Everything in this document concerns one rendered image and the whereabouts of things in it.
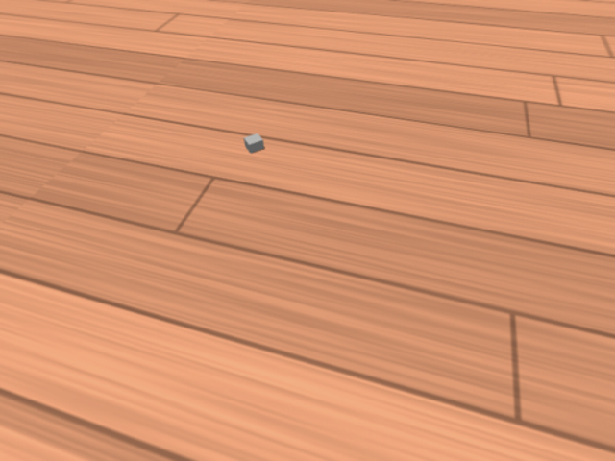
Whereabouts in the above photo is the small box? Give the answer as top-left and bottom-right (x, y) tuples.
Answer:
(244, 133), (264, 154)

